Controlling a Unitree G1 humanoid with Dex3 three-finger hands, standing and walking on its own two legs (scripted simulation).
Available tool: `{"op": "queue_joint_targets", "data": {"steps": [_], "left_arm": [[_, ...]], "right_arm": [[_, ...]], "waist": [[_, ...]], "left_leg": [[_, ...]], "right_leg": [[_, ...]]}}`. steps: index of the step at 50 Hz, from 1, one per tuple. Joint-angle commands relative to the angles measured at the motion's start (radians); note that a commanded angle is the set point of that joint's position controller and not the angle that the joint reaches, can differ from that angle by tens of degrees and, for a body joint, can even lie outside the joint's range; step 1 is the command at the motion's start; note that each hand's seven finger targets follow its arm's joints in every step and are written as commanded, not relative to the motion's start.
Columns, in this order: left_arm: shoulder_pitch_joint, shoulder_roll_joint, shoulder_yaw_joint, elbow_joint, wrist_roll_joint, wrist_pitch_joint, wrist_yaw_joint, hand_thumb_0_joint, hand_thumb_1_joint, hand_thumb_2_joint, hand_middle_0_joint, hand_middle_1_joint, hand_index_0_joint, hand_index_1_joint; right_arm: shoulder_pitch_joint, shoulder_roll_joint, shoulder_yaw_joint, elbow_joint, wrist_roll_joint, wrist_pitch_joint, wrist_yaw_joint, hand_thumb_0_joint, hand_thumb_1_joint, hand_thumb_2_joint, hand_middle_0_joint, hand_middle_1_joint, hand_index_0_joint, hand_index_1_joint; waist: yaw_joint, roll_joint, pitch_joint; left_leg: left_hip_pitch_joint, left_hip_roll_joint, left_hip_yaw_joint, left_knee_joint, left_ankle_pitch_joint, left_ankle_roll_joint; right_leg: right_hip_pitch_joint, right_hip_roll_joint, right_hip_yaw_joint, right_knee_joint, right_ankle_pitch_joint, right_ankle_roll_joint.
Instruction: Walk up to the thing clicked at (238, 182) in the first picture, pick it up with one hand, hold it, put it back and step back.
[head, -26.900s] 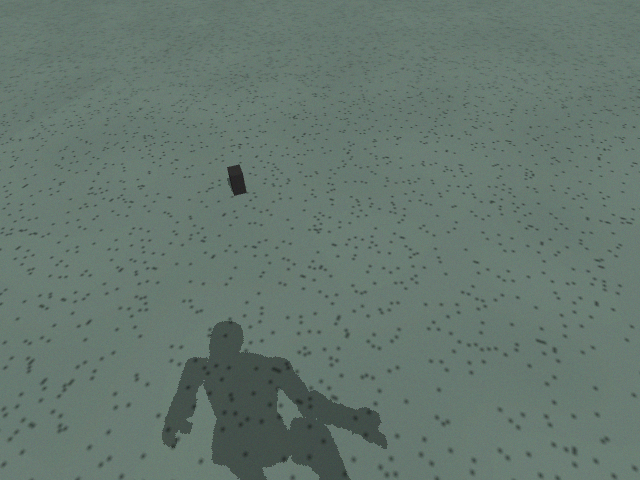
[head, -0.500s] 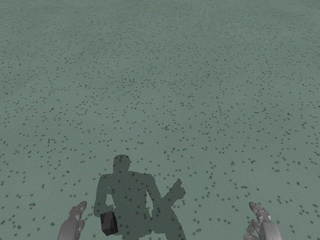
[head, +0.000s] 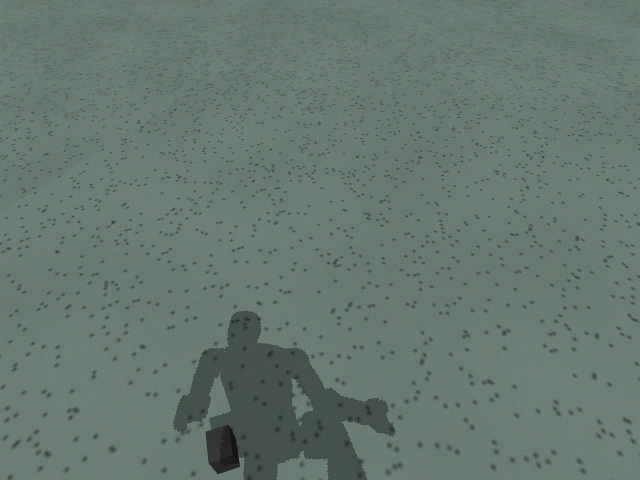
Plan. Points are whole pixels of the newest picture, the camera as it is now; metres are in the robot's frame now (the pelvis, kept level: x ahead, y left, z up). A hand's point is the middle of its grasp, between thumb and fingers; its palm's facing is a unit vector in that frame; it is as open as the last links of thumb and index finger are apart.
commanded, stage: stand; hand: left
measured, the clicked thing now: (223, 449) +0.35 +0.29 -0.70
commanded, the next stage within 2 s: step back in 1.78 s
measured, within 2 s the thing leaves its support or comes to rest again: neither
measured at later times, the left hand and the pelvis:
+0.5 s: hand out of the picture +0.03 +0.26 -0.14, palm faces -0.03 -0.94 -0.35, open 7.4 cm; pelvis -0.01 +0.01 +0.02, yaw +0 degrees
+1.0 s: hand out of the picture +0.05 +0.24 -0.14, palm faces -0.05 -0.94 -0.34, open 7.4 cm; pelvis -0.01 +0.00 +0.02, yaw -1 degrees
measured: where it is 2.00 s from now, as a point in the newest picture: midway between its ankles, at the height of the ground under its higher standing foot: outside the picture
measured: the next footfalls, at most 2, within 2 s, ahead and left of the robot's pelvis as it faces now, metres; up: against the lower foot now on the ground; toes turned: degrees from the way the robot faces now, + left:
none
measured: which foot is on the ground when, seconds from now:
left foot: down 0.00-1.00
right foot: down 0.00-1.00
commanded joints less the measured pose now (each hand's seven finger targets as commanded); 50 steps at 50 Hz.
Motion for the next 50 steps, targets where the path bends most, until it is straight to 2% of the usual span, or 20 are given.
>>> {"op": "queue_joint_targets", "data": {"steps": [1,2,4,7,8,12,15,20,23,29,30,32,34,37,40,44,45,48,49,50], "left_arm": [[-0.065,0.169,0.037,-0.008,-0.010,-0.043,0.018,0.000,0.899,0.900,-0.200,-0.300,-0.200,-0.300],[-0.081,0.171,0.036,0.009,-0.013,-0.039,0.017,0.000,0.899,0.900,-0.200,-0.300,-0.200,-0.300],[-0.073,0.173,0.033,0.048,-0.013,-0.038,0.017,0.000,0.899,0.900,-0.200,-0.300,-0.200,-0.300],[-0.085,0.177,0.028,0.098,-0.016,-0.036,0.017,0.000,0.899,0.900,-0.200,-0.300,-0.200,-0.300],[-0.088,0.176,0.024,0.113,-0.016,-0.034,0.016,0.000,0.899,0.900,-0.200,-0.300,-0.200,-0.300],[-0.095,0.181,0.023,0.163,-0.015,-0.025,0.010,0.000,0.899,0.900,-0.200,-0.300,-0.200,-0.300],[-0.089,0.180,0.021,0.192,-0.014,-0.026,0.005,0.000,0.899,0.900,-0.200,-0.300,-0.200,-0.300],[-0.102,0.183,0.017,0.217,-0.012,-0.039,0.005,0.000,0.899,0.900,-0.200,-0.300,-0.200,-0.300],[-0.119,0.190,0.018,0.226,-0.015,-0.040,0.007,0.000,0.899,0.900,-0.200,-0.300,-0.200,-0.300],[-0.127,0.192,0.016,0.242,-0.017,-0.038,0.008,0.000,0.899,0.900,-0.200,-0.300,-0.200,-0.300],[-0.121,0.198,0.017,0.245,-0.017,-0.035,0.006,0.000,0.899,0.900,-0.200,-0.300,-0.200,-0.300],[-0.121,0.198,0.017,0.249,-0.018,-0.035,0.006,0.000,0.899,0.900,-0.200,-0.300,-0.200,-0.300],[-0.119,0.198,0.017,0.253,-0.018,-0.032,0.004,0.000,0.899,0.900,-0.200,-0.300,-0.200,-0.300],[-0.120,0.203,0.019,0.250,-0.018,-0.034,0.002,0.000,0.899,0.900,-0.200,-0.300,-0.200,-0.300],[-0.130,0.201,0.018,0.250,-0.019,-0.037,0.002,0.000,0.899,0.900,-0.200,-0.300,-0.200,-0.300],[-0.136,0.205,0.020,0.249,-0.021,-0.034,0.000,0.000,0.899,0.900,-0.200,-0.300,-0.200,-0.300],[-0.135,0.202,0.019,0.250,-0.022,-0.035,-0.001,0.000,0.899,0.900,-0.200,-0.300,-0.200,-0.300],[-0.131,0.198,0.019,0.250,-0.022,-0.034,-0.001,0.000,0.899,0.900,-0.200,-0.300,-0.200,-0.300],[-0.135,0.205,0.021,0.247,-0.021,-0.036,-0.002,0.000,0.899,0.900,-0.200,-0.300,-0.200,-0.300],[-0.147,0.206,0.023,0.248,-0.024,-0.034,-0.003,0.000,0.899,0.900,-0.200,-0.300,-0.200,-0.300]], "right_arm": [[-0.063,-0.155,-0.033,-0.026,0.007,-0.025,-0.010,0.000,-0.900,-0.900,0.200,0.300,0.200,0.300],[-0.060,-0.164,-0.032,-0.011,0.007,-0.024,-0.011,0.000,-0.900,-0.900,0.200,0.300,0.200,0.300],[-0.074,-0.176,-0.032,0.018,0.009,-0.025,-0.013,0.000,-0.900,-0.900,0.200,0.300,0.200,0.300],[-0.072,-0.185,-0.028,0.056,0.014,-0.025,-0.015,0.000,-0.900,-0.900,0.200,0.300,0.200,0.300],[-0.075,-0.188,-0.027,0.069,0.015,-0.023,-0.014,0.000,-0.900,-0.900,0.200,0.300,0.200,0.300],[-0.092,-0.203,-0.029,0.100,0.013,-0.017,-0.014,0.000,-0.900,-0.900,0.200,0.300,0.200,0.300],[-0.097,-0.204,-0.031,0.114,0.014,-0.016,-0.012,0.000,-0.900,-0.900,0.200,0.300,0.200,0.300],[-0.105,-0.191,-0.030,0.133,0.018,-0.024,-0.007,0.000,-0.900,-0.900,0.200,0.300,0.200,0.300],[-0.103,-0.189,-0.026,0.145,0.021,-0.023,-0.006,0.000,-0.900,-0.900,0.200,0.300,0.200,0.300],[-0.114,-0.195,-0.022,0.158,0.022,-0.019,-0.006,0.000,-0.900,-0.900,0.200,0.300,0.200,0.300],[-0.108,-0.197,-0.022,0.163,0.022,-0.016,-0.006,0.000,-0.900,-0.900,0.200,0.300,0.200,0.300],[-0.120,-0.198,-0.021,0.161,0.024,-0.016,-0.006,0.000,-0.900,-0.900,0.200,0.300,0.200,0.300],[-0.126,-0.202,-0.020,0.163,0.024,-0.016,-0.006,0.000,-0.900,-0.900,0.200,0.300,0.200,0.300],[-0.119,-0.203,-0.018,0.166,0.024,-0.019,-0.004,0.000,-0.900,-0.900,0.200,0.300,0.200,0.300],[-0.124,-0.204,-0.016,0.165,0.026,-0.022,-0.004,0.000,-0.900,-0.900,0.200,0.300,0.200,0.300],[-0.119,-0.210,-0.016,0.172,0.025,-0.021,-0.006,0.000,-0.900,-0.900,0.200,0.300,0.200,0.300],[-0.126,-0.211,-0.015,0.172,0.027,-0.023,-0.004,0.000,-0.900,-0.900,0.200,0.300,0.200,0.300],[-0.128,-0.218,-0.016,0.172,0.026,-0.022,-0.004,0.000,-0.900,-0.900,0.200,0.300,0.200,0.300],[-0.124,-0.217,-0.016,0.171,0.027,-0.024,-0.004,0.000,-0.900,-0.900,0.200,0.300,0.200,0.300],[-0.115,-0.209,-0.012,0.175,0.027,-0.022,-0.004,0.000,-0.900,-0.900,0.200,0.300,0.200,0.300]], "waist": [[0.003,0.016,-0.068],[-0.002,0.029,-0.046],[0.009,0.040,-0.067],[0.005,0.036,-0.058],[0.004,0.033,-0.029],[0.008,0.060,0.022],[0.010,0.056,0.030],[0.004,0.014,-0.019],[-0.001,0.004,-0.010],[-0.004,0.008,-0.005],[-0.004,0.012,0.016],[-0.003,0.020,-0.002],[0.001,0.019,0.013],[0.000,0.028,0.005],[-0.004,0.010,-0.016],[-0.006,0.016,-0.010],[-0.002,0.021,-0.019],[-0.002,0.020,-0.008],[-0.004,0.011,-0.027],[-0.009,0.011,-0.014]], "left_leg": [[0.090,0.066,-0.107,-0.197,0.192,0.025],[0.080,0.073,-0.117,-0.238,0.168,0.022],[0.123,0.080,-0.118,-0.249,0.231,0.022],[0.154,0.087,-0.119,-0.293,0.256,0.017],[0.139,0.086,-0.123,-0.318,0.196,0.014],[0.100,0.100,-0.152,-0.413,0.002,0.012],[0.090,0.103,-0.161,-0.442,-0.048,0.009],[0.170,0.095,-0.128,-0.397,0.096,0.009],[0.182,0.093,-0.122,-0.392,0.135,0.008],[0.183,0.097,-0.114,-0.398,0.125,0.008],[0.170,0.097,-0.118,-0.411,0.074,0.003],[0.169,0.100,-0.118,-0.405,0.092,0.007],[0.165,0.101,-0.120,-0.416,0.061,0.003],[0.153,0.103,-0.117,-0.420,0.069,0.003],[0.189,0.107,-0.111,-0.403,0.137,0.006],[0.177,0.109,-0.108,-0.405,0.119,0.007],[0.189,0.111,-0.107,-0.404,0.152,0.006],[0.182,0.111,-0.107,-0.406,0.109,0.007],[0.198,0.112,-0.104,-0.400,0.142,0.006],[0.183,0.112,-0.104,-0.406,0.131,0.004]], "right_leg": [[0.065,-0.070,0.093,-0.210,0.223,-0.056],[0.072,-0.062,0.087,-0.218,0.187,-0.052],[0.109,-0.069,0.082,-0.237,0.233,-0.049],[0.130,-0.069,0.075,-0.267,0.240,-0.040],[0.120,-0.066,0.073,-0.283,0.191,-0.037],[0.116,-0.055,0.062,-0.299,0.116,-0.034],[0.117,-0.053,0.062,-0.310,0.101,-0.031],[0.120,-0.078,0.084,-0.357,0.148,-0.030],[0.119,-0.086,0.090,-0.367,0.160,-0.029],[0.118,-0.084,0.091,-0.382,0.155,-0.027],[0.099,-0.076,0.087,-0.383,0.121,-0.026],[0.124,-0.084,0.092,-0.381,0.142,-0.030],[0.101,-0.076,0.089,-0.381,0.112,-0.031],[0.118,-0.080,0.094,-0.380,0.136,-0.032],[0.119,-0.087,0.102,-0.383,0.162,-0.034],[0.125,-0.086,0.106,-0.389,0.166,-0.035],[0.137,-0.089,0.106,-0.386,0.183,-0.036],[0.122,-0.084,0.103,-0.395,0.161,-0.034],[0.131,-0.087,0.106,-0.392,0.184,-0.035],[0.133,-0.086,0.106,-0.390,0.180,-0.036]]}}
